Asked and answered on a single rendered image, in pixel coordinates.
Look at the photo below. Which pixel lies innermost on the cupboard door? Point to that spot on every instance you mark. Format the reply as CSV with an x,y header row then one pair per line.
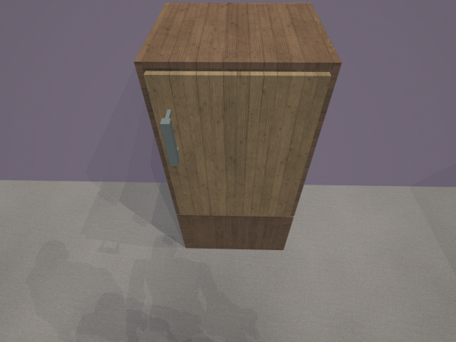
x,y
243,137

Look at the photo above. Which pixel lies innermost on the handle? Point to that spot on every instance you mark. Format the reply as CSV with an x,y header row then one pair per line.
x,y
169,139

